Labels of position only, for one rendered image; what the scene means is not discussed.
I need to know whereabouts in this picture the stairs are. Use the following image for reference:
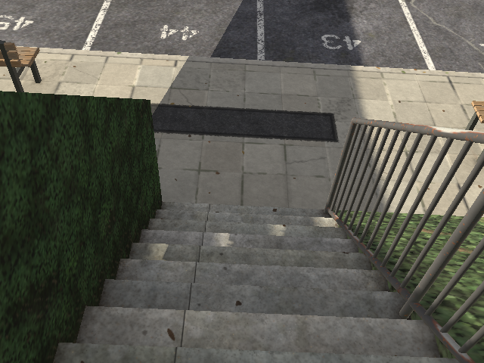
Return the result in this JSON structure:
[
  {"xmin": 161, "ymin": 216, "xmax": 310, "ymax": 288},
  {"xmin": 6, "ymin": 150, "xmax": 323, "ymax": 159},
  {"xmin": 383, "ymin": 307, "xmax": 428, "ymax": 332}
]
[{"xmin": 53, "ymin": 201, "xmax": 460, "ymax": 363}]

